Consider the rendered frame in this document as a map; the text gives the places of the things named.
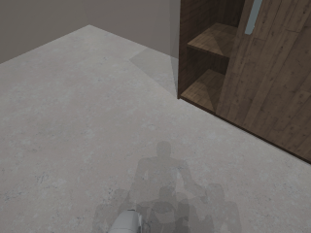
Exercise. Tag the handle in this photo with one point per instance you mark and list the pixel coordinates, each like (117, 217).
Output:
(253, 17)

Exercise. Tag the robot left thigh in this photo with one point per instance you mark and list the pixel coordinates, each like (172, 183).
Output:
(127, 222)

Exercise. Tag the wardrobe door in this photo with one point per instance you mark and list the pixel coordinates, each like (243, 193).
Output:
(267, 86)

